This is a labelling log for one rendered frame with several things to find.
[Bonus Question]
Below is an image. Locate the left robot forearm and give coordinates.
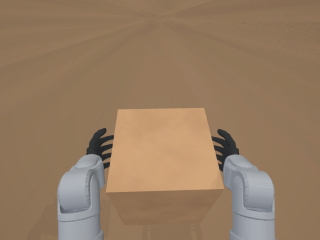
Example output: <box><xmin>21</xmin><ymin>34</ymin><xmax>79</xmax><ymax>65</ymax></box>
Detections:
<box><xmin>57</xmin><ymin>154</ymin><xmax>106</xmax><ymax>240</ymax></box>

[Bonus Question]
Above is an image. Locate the carton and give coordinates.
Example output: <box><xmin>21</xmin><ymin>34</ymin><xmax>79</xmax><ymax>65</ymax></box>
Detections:
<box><xmin>106</xmin><ymin>108</ymin><xmax>224</xmax><ymax>226</ymax></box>

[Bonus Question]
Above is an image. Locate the robot left hand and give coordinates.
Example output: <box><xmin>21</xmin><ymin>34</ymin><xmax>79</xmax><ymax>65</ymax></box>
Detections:
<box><xmin>86</xmin><ymin>128</ymin><xmax>114</xmax><ymax>169</ymax></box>

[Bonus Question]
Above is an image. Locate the robot right hand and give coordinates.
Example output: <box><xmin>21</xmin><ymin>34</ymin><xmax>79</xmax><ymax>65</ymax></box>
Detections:
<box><xmin>211</xmin><ymin>129</ymin><xmax>239</xmax><ymax>172</ymax></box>

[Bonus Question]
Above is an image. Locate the right robot forearm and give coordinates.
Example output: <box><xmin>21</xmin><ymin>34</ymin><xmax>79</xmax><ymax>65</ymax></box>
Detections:
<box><xmin>223</xmin><ymin>154</ymin><xmax>277</xmax><ymax>240</ymax></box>

